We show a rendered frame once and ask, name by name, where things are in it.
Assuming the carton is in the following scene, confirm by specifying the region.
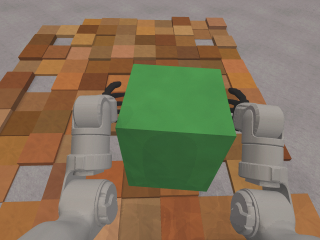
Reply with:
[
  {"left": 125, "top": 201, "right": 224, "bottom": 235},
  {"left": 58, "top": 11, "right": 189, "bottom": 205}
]
[{"left": 115, "top": 64, "right": 237, "bottom": 192}]

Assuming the robot right hand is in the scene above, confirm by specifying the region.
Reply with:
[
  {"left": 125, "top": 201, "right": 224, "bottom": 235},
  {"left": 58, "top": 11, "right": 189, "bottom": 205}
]
[{"left": 228, "top": 87, "right": 249, "bottom": 132}]

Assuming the robot left forearm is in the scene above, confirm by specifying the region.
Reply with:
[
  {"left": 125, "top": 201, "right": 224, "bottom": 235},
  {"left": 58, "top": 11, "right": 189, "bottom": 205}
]
[{"left": 58, "top": 94, "right": 118, "bottom": 215}]

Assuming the robot left hand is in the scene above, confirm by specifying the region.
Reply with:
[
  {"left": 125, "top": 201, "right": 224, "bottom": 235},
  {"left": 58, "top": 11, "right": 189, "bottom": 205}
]
[{"left": 102, "top": 81, "right": 125, "bottom": 123}]

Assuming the right robot upper arm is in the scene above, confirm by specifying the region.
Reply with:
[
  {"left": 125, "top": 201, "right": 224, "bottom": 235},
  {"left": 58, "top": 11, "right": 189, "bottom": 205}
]
[{"left": 230, "top": 188, "right": 320, "bottom": 240}]

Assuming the robot right forearm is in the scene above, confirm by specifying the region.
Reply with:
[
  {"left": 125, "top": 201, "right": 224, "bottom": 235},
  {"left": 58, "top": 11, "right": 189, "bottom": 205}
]
[{"left": 233, "top": 102, "right": 296, "bottom": 227}]

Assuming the left robot upper arm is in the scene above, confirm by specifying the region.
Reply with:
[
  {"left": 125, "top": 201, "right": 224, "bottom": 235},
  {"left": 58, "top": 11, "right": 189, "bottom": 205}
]
[{"left": 17, "top": 179, "right": 118, "bottom": 240}]

